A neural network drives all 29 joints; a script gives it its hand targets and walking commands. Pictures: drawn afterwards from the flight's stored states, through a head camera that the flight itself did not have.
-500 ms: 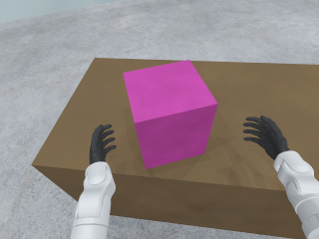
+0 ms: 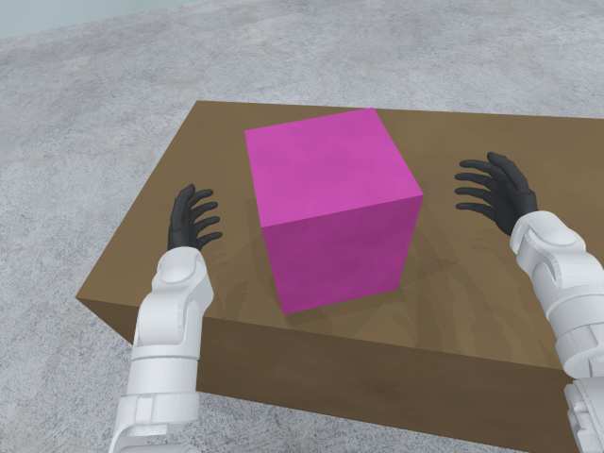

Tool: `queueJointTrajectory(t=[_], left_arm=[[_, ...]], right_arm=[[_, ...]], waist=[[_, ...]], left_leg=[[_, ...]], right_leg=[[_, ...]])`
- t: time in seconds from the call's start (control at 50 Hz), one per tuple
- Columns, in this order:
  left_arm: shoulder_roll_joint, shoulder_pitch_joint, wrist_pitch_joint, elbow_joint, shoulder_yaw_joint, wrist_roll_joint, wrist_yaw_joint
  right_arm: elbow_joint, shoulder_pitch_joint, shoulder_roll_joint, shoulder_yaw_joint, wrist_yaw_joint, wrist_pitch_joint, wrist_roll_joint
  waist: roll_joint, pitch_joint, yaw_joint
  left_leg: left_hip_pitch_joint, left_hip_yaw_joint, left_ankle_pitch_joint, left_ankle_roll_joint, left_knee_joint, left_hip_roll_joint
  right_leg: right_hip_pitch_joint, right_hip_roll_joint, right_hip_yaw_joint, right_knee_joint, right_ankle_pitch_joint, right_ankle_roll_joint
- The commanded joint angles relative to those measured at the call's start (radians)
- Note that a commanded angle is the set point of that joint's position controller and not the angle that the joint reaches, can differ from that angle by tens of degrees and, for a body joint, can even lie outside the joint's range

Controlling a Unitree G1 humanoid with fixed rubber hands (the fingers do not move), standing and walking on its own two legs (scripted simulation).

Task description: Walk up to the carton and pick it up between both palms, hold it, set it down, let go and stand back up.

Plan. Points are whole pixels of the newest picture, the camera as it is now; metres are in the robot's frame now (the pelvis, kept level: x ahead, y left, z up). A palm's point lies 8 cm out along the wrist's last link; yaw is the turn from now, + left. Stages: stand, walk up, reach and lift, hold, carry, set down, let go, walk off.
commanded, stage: reach and lift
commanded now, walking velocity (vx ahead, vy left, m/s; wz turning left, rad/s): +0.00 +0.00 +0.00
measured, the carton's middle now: (326, 215) +0.48 +0.05 +0.00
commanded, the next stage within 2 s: none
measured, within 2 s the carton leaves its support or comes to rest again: neither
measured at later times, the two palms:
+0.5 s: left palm (175, 199) +0.37 +0.23 +0.14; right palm (489, 156) +0.48 -0.17 +0.14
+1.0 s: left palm (189, 198) +0.40 +0.23 +0.11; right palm (465, 150) +0.51 -0.15 +0.12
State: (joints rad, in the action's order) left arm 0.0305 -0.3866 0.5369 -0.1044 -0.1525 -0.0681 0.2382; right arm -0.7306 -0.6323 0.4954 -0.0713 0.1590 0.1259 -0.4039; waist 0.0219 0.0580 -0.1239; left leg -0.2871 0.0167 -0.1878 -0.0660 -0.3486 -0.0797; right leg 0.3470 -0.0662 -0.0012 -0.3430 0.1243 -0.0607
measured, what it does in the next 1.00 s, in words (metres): stands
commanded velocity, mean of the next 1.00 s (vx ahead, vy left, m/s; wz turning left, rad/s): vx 0.00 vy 0.00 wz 0.00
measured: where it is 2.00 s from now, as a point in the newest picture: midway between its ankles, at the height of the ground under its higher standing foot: outside the picture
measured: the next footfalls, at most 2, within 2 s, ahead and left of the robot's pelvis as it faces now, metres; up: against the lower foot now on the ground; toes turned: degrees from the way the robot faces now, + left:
none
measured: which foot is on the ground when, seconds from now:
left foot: down 0.00-1.00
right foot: down 0.00-1.00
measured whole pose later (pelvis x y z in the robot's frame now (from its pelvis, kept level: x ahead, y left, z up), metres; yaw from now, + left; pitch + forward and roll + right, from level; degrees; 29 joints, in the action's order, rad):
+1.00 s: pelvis +0.00 +0.01 +0.00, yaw +1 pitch +19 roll +0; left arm 0.04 -0.81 0.41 -0.59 -0.21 -0.07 0.21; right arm -1.14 -1.07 0.49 -0.04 0.16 0.14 -0.28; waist 0.04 0.18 -0.21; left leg -0.53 0.00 -0.16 -0.06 -0.36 -0.07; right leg 0.55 -0.06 -0.02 -0.30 0.08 -0.05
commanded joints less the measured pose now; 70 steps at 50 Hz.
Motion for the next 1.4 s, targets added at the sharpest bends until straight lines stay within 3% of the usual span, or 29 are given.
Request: queueJointTrajectory(t=[0.0,0.28,0.58,0.72,0.74,0.88,1.04,1.22,1.28,1.38], left_arm=[[0.114,-0.403,-0.020,0.198,-0.022,-0.009,-0.008],[0.188,-0.632,-0.011,0.069,-0.063,-0.048,-0.014],[0.231,-0.881,-0.011,-0.087,-0.051,-0.066,0.014],[0.225,-0.922,-0.032,-0.217,-0.040,-0.056,0.013],[0.222,-0.915,-0.042,-0.233,-0.050,-0.050,0.009],[0.149,-0.815,-0.148,-0.310,-0.068,0.003,-0.026],[0.129,-0.854,-0.381,-0.303,-0.077,0.019,-0.025],[0.150,-0.877,-0.580,-0.586,-0.053,-0.008,-0.023],[0.154,-0.871,-0.625,-0.640,-0.049,-0.028,-0.030],[0.160,-0.887,-0.663,-0.685,-0.042,-0.041,-0.037]], right_arm=[[0.155,-0.527,0.222,0.078,-0.015,-0.012,0.000],[0.097,-0.770,0.207,0.044,-0.023,0.052,-0.003],[-0.048,-0.994,0.234,0.061,-0.008,0.078,0.020],[-0.177,-1.016,0.220,0.055,-0.002,0.077,0.045],[-0.171,-1.021,0.208,0.044,-0.001,0.072,0.049],[-0.264,-0.927,0.152,0.052,0.003,-0.003,0.110],[-0.227,-0.951,0.121,0.116,-0.009,-0.195,0.171],[-0.309,-0.962,0.073,0.075,-0.043,-0.282,0.166],[-0.322,-0.961,0.064,0.051,-0.055,-0.299,0.154],[-0.379,-0.963,0.066,0.030,-0.070,-0.315,0.139]], waist=[[-0.127,0.520,-0.008],[-0.179,0.632,-0.054],[-0.166,0.761,-0.068],[-0.168,0.780,-0.063],[-0.177,0.794,-0.074],[-0.176,0.768,-0.070],[-0.147,0.893,-0.070],[-0.234,0.971,-0.083],[-0.266,1.006,-0.087],[-0.266,0.996,-0.087]], left_leg=[[-0.014,0.028,0.258,0.039,0.016,0.091],[-0.127,0.044,0.223,0.039,0.020,0.099],[-0.152,0.041,0.284,0.015,0.001,0.092],[-0.179,0.039,0.326,0.008,-0.006,0.085],[-0.184,0.046,0.331,0.007,-0.007,0.088],[-0.198,0.050,0.387,0.001,-0.011,0.086],[-0.228,0.057,0.419,-0.010,-0.054,0.089],[-0.390,0.079,0.278,0.007,-0.076,0.085],[-0.444,0.086,0.263,0.010,-0.089,0.083],[-0.458,0.091,0.263,0.004,-0.115,0.082]], right_leg=[[-0.466,0.023,0.079,-0.038,-0.398,0.051],[-0.527,0.034,0.075,-0.072,-0.474,0.080],[-0.496,0.011,0.028,-0.069,-0.497,0.066],[-0.493,0.007,0.015,-0.072,-0.550,0.065],[-0.506,0.008,0.016,-0.076,-0.570,0.066],[-0.529,0.004,0.003,-0.089,-0.647,0.070],[-0.475,0.001,-0.012,-0.120,-0.637,0.071],[-0.444,0.011,0.007,-0.157,-0.526,0.085],[-0.463,0.011,0.012,-0.182,-0.519,0.092],[-0.430,0.008,0.008,-0.200,-0.483,0.091]])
